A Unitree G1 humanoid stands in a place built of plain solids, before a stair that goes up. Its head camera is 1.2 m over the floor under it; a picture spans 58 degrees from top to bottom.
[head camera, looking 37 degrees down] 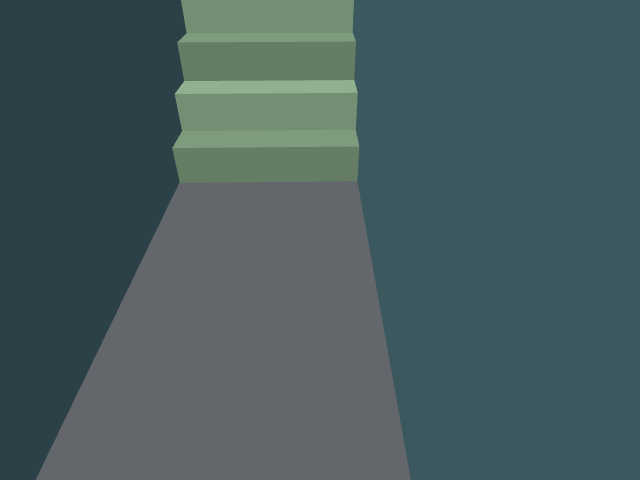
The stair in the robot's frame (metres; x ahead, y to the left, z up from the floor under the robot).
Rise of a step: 0.21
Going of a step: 0.23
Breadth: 0.99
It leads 1 degrees to the left of straight ahead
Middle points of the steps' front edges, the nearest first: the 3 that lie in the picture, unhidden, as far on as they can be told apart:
2.13 0.29 0.21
2.36 0.29 0.42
2.59 0.29 0.63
